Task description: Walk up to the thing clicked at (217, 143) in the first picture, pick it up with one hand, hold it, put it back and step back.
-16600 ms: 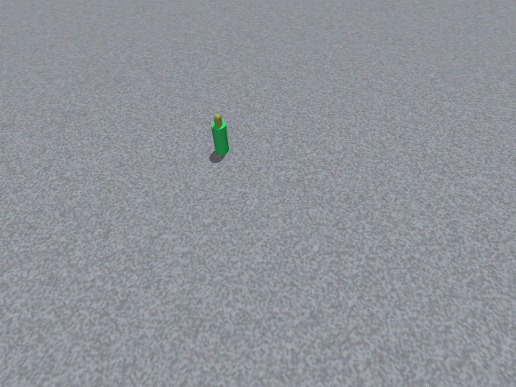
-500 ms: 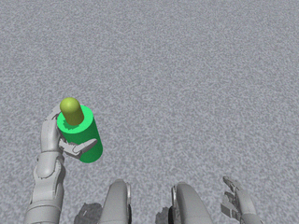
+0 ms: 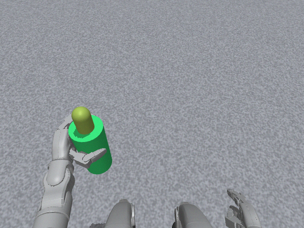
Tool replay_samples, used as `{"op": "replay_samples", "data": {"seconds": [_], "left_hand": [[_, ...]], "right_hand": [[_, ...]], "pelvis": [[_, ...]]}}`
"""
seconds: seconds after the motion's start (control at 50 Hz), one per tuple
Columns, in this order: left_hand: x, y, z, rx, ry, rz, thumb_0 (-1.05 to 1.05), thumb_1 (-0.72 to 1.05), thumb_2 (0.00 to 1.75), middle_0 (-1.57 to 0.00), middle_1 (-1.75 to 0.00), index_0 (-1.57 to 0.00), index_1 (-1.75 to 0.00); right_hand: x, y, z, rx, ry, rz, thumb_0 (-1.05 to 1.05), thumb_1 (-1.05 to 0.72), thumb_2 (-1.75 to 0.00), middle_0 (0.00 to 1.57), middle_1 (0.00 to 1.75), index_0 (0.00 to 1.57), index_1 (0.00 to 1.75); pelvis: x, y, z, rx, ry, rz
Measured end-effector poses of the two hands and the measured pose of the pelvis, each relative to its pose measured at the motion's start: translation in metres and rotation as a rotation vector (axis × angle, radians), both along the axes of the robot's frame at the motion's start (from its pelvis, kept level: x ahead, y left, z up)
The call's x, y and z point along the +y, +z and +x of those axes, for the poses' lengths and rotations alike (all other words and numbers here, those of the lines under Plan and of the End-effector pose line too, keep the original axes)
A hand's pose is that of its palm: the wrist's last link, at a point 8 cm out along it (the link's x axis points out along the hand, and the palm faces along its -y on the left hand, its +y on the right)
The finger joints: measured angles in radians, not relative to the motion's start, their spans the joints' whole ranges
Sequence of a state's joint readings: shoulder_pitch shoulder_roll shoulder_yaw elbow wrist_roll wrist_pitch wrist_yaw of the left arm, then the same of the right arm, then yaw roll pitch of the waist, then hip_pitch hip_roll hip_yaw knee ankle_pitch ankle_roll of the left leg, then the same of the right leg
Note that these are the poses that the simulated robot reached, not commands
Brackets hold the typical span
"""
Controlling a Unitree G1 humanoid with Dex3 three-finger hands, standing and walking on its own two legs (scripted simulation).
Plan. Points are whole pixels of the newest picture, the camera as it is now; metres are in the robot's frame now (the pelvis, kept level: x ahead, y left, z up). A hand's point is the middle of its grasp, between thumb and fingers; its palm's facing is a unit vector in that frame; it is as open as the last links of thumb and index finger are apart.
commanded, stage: lift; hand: left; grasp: from the side
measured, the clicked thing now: (91, 140) +0.33 +0.17 +0.00
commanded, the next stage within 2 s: hold in 0.46 s
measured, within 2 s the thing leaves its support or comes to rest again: neither
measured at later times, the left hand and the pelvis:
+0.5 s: hand (89, 131) +0.34 +0.17 +0.04, palm faces +0.08 -1.00 -0.02, open 11.2 cm; pelvis +0.01 +0.00 +0.02, yaw +0 degrees
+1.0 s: hand (85, 131) +0.33 +0.17 +0.06, palm faces +0.09 -1.00 -0.03, open 11.2 cm; pelvis +0.01 +0.00 +0.03, yaw +0 degrees
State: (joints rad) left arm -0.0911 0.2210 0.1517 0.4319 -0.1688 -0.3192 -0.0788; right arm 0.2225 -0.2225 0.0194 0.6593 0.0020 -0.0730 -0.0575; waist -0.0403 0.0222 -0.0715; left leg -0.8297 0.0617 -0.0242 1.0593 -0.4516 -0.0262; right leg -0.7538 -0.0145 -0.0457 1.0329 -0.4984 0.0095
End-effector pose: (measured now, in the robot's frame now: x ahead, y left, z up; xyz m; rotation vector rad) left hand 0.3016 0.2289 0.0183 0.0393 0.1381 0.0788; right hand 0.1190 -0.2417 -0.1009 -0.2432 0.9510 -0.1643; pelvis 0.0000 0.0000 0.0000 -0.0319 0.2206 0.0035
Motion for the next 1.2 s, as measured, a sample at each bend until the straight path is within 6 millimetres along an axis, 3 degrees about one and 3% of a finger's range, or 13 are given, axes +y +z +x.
{"op": "replay_samples", "data": {"seconds": [0.56, 1.2], "left_hand": [[-0.008, 0.030, 0.011, -0.024, 0.002, -0.017, 0.00, -0.51, 1.09, -0.64, -1.00, -0.63, -1.00], [-0.003, 0.049, -0.003, -0.045, 0.016, -0.010, 0.00, -0.49, 1.06, -0.64, -0.98, -0.63, -0.98]], "right_hand": [[-0.004, 0.024, 0.005, 0.007, -0.018, -0.007, 0.01, -0.92, -0.90, 0.20, 0.30, 0.20, 0.30], [0.008, 0.038, 0.009, -0.038, 0.000, 0.012, 0.01, -0.93, -0.90, 0.20, 0.30, 0.20, 0.30]], "pelvis": [[0.000, 0.024, 0.015, -0.073, -0.005, 0.006], [0.006, 0.035, 0.011, -0.131, -0.001, 0.005]]}}
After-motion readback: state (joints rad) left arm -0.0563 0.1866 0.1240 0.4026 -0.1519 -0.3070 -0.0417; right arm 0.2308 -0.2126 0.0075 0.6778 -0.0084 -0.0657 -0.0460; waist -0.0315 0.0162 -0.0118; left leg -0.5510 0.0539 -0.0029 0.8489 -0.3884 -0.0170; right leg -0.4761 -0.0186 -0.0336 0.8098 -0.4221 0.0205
